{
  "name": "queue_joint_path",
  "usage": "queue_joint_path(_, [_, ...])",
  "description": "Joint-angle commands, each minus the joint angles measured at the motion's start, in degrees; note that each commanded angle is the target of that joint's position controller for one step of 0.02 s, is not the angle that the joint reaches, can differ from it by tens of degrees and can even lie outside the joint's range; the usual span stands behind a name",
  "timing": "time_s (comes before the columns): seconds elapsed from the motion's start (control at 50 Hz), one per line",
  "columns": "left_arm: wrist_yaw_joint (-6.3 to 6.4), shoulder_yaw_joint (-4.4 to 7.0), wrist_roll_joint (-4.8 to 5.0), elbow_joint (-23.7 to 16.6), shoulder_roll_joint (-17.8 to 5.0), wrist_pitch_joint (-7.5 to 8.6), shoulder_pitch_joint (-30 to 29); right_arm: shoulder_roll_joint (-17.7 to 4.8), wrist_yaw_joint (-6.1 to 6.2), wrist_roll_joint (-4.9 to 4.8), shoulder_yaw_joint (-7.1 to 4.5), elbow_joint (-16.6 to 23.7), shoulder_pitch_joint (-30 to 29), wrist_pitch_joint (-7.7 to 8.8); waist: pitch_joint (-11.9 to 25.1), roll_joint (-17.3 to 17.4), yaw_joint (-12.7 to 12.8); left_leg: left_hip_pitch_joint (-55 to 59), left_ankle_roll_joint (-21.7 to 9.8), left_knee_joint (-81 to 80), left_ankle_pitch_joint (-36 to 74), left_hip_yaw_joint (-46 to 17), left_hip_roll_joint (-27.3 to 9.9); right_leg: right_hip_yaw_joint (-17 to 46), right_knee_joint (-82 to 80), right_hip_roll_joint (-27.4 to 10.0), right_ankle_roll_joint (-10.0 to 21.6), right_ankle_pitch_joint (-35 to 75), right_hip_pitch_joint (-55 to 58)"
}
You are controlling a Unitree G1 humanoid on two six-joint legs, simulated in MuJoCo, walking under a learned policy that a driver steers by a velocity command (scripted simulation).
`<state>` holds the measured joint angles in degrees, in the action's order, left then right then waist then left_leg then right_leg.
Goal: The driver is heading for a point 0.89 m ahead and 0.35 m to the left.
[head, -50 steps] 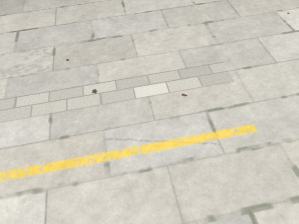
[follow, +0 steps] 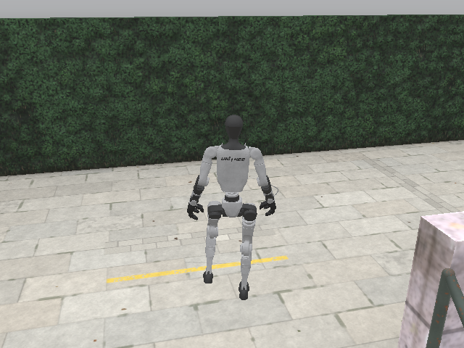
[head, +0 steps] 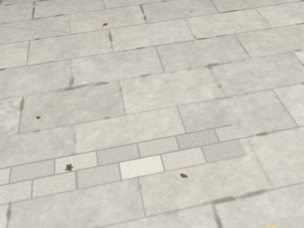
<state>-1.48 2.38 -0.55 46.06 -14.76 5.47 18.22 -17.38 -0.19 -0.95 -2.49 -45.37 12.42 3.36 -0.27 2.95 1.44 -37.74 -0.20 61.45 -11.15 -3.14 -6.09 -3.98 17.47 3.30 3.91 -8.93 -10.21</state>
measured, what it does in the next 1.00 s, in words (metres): walks ahead, turning left: left foot, then right foot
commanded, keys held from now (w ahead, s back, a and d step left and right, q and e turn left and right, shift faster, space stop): w+q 1.00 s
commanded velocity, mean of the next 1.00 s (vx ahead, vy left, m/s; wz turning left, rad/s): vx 0.50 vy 0.00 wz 0.51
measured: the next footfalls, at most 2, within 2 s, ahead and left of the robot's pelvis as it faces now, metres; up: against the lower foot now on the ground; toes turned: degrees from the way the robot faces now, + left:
left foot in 0.32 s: +0.33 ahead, +0.17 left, +0.00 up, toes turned +11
right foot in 0.80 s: +0.65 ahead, +0.06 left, +0.00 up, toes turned +30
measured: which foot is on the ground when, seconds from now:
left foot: up 0.00-0.30, down 0.32-0.80, up 0.82-1.00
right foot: down 0.00-0.32, up 0.34-0.78, down 0.80-1.00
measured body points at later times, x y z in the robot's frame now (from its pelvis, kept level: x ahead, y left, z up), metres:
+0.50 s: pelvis +0.28 +0.09 -0.01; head +0.31 +0.11 +0.44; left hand +0.35 +0.39 -0.11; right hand +0.44 -0.16 -0.11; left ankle +0.29 +0.16 -0.75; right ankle +0.30 -0.08 -0.66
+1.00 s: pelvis +0.55 +0.12 +0.00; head +0.57 +0.13 +0.44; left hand +0.49 +0.41 -0.11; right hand +0.81 -0.04 -0.11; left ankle +0.47 +0.24 -0.66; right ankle +0.62 +0.04 -0.75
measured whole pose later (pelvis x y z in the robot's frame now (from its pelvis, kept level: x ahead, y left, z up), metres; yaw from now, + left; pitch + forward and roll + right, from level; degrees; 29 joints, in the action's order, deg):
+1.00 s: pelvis +0.55 +0.12 +0.00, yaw +33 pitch +1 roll -2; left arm -0.3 3.3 -0.5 43.0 -15.0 5.7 14.5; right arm -18.1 0.2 -1.5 -4.1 -38.2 15.5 0.7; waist -0.9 3.1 1.4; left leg -33.2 -0.4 66.9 -18.0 -3.8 -2.5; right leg -4.2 22.4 1.5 1.7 -11.0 -12.6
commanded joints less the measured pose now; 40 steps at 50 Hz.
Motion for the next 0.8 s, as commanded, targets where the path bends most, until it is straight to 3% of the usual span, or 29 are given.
queue_joint_path(0.02, [0.73,1.99,-0.24,-2.74,-7.99,1.33,-2.55,-2.2,0.08,0.03,-0.65,2.79,0.85,-0.1,-0.63,-6.0,-1.49,-3.22,0.73,-6.05,8.78,-2.78,-1.11,7.33,-10.34,-15.54,8.74,13.46,1.11])
queue_joint_path(0.12, [1.52,2.23,0.22,-0.64,-9.63,0.78,-0.36,-0.61,-1.37,-0.01,-0.08,5.77,-7.64,0.43,-2.94,-5.48,2.02,-1.75,-0.42,-20.85,18.33,0.29,0.65,1.07,-11.1,-15.98,6.39,12.55,5.39])
queue_joint_path(0.18, [1.72,2.53,0.75,1.07,-10.23,-0.31,1.68,-0.49,-2.43,-0.14,0.05,8.38,-11.62,0.45,-4.4,-5.01,3.39,-4.67,-1.79,-24.77,15.02,1.35,1.02,-0.33,-8.87,-18.25,5.71,14.41,12.45])
queue_joint_path(0.22, [1.97,2.83,1.15,1.54,-10.84,-1.24,1.56,-0.92,-3.2,-0.09,-0.13,10.05,-12.79,0.41,-4.45,-5.49,2.98,-5.09,-3.15,-26.05,9.58,3.0,1.76,-1.23,-5.65,-19.54,4.77,20.0,16.32])
queue_joint_path(0.26, [2.53,3.28,1.36,1.02,-12.41,-2.13,-0.03,-2.3,-3.68,0.02,-0.87,10.78,-10.52,0.26,-1.78,-7.24,0.8,1.06,-5.09,-26.43,3.41,6.59,4.72,-3.23,1.01,-19.46,3.31,37.33,17.53])
queue_joint_path(0.28, [2.91,3.51,1.36,0.68,-13.12,-2.64,-0.65,-3.75,-3.64,0.05,-1.75,10.18,-6.22,0.08,1.27,-8.2,-1.7,7.5,-6.3,-26.5,1.18,8.44,7.06,-4.44,7.65,-18.84,2.44,46.6,17.11])
queue_joint_path(0.3, [3.32,3.41,1.33,0.24,-12.99,-3.17,-1.45,-6.27,-3.28,-0.16,-3.36,8.12,2.41,0.01,5.79,-7.15,-6.41,19.42,-8.19,-29.81,3.57,9.22,9.77,-6.4,19.09,-16.59,0.79,49.31,13.54])
queue_joint_path(0.32, [3.65,2.65,0.52,-1.1,-11.54,-2.82,-0.74,-11.14,-2.18,-0.26,-5.39,6.05,12.31,-0.41,11.75,-1.89,-10.39,37.9,-11.65,-30.91,5.4,-1.37,4.25,-6.72,36.14,-14.01,-1.57,34.88,-0.08])
queue_joint_path(0.34, [2.33,-0.2,-1.24,-3.86,-2.83,-0.91,5.48,-17.1,-1.7,-0.75,-6.31,6.28,12.2,-0.34,17.18,13.08,-3.92,58.73,-22.53,-34.99,-2.57,-33.41,-10.39,-2.74,56.66,-1.63,-5.34,-19.0,-27.34])
queue_joint_path(0.36, [1.34,0.46,0.51,-3.91,-7.25,1.54,0.3,-12.23,-1.56,-0.47,-4.97,7.41,14.37,0.06,23.22,6.83,-8.17,62.51,-23.64,-42.53,-7.51,-44.34,-12.91,9.51,63.04,-1.22,-4.46,-24.12,-34.25])
queue_joint_path(0.38, [0.82,1.18,2.6,-6.02,-9.71,2.77,-5.37,-9.72,-1.4,0.17,-4.25,7.2,12.39,0.39,15.15,4.2,-8.78,57.35,-20.58,-43.39,-3.16,-35.54,-11.08,9.99,62.47,-4.09,-3.28,-18.86,-38.37])
queue_joint_path(0.4, [1.06,0.82,2.14,-6.72,-9.0,3.36,-7.07,-8.51,-1.28,-0.01,-3.9,7.89,8.52,0.53,10.13,-1.04,-6.46,48.69,-18.66,-43.43,2.5,-28.44,-8.7,9.37,57.83,-6.62,-2.81,-13.81,-36.79])
queue_joint_path(0.42, [1.52,1.13,0.69,-6.55,-9.09,3.32,-7.77,-6.92,-1.24,0.07,-3.4,8.85,4.65,0.42,6.53,-3.36,-4.13,40.45,-17.44,-44.33,8.66,-23.4,-6.59,8.92,53.01,-8.31,-3.25,-11.26,-33.34])
queue_joint_path(0.44, [1.61,1.57,0.14,-6.75,-9.53,2.68,-6.7,-5.7,-1.09,0.67,-2.9,9.86,2.5,0.44,5.54,-1.83,-1.95,35.01,-17.2,-45.69,13.22,-20.71,-5.14,9.32,50.62,-9.46,-3.7,-9.58,-29.11])
queue_joint_path(0.48, [1.6,1.61,-0.29,-6.95,-8.43,1.26,-5.12,-5.66,-0.78,0.5,-2.95,10.38,1.27,0.51,4.23,-0.86,-0.18,29.43,-17.7,-47.77,17.08,-17.88,-3.48,8.49,46.53,-9.62,-5.36,-8.39,-26.34])
queue_joint_path(0.54, [1.9,0.98,-0.68,-8.44,-6.39,0.25,-9.01,-7.69,0.31,0.17,-3.52,9.48,3.23,0.53,1.71,-0.78,-0.88,24.13,-16.82,-48.73,19.64,-13.32,-1.27,6.88,36.77,-8.48,-7.77,-1.72,-26.34])
queue_joint_path(0.62, [1.34,0.21,-0.08,-10.41,-4.65,0.7,-17.67,-8.26,1.12,-0.33,-3.67,8.07,6.48,-0.25,0.95,1.4,-4.48,22.18,-13.01,-46.97,12.6,-11.29,2.06,6.37,19.4,-4.79,-8.05,12.39,-21.02])
queue_joint_path(0.7, [0.46,1.02,0.77,-11.91,-6.9,1.52,-21.25,-8.05,1.31,-0.78,-3.65,6.72,9.26,-0.85,0.85,2.38,-5.49,27.3,-11.8,-42.77,7.23,-17.63,-0.32,8.47,12.13,-3.21,-6.71,11.79,-18.62])
queue_joint_path(0.74, [0.23,1.76,0.91,-11.79,-8.25,2.0,-19.77,-8.07,1.5,-0.61,-3.77,6.75,8.57,-1.17,0.91,3.81,-4.18,29.98,-10.97,-39.54,7.41,-21.04,-1.55,9.06,10.49,-3.11,-5.11,7.08,-16.33])
queue_joint_path(0.78, [0.63,2.98,0.62,-9.97,-9.81,2.49,-11.99,-6.4,1.39,-0.34,-3.28,7.44,6.89,-1.42,3.96,4.34,0.08,28.91,-8.82,-32.5,11.42,-20.62,1.2,7.7,6.87,-3.38,-2.34,6.0,-4.96])
queue_joint_path(0.8, [1.08,3.85,-0.37,-9.25,-12.33,2.72,-4.19,-3.33,1.1,0.23,-2.12,8.51,6.3,-1.17,10.98,0.64,3.69,23.37,-6.78,-19.38,8.03,-16.93,4.25,14.02,8.35,-10.86,1.19,4.57,8.96])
